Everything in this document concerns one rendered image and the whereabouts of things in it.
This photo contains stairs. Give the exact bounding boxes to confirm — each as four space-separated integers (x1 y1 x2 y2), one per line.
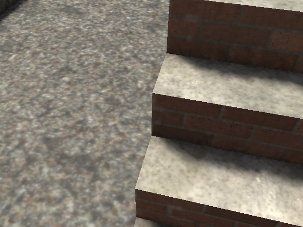
134 0 303 227

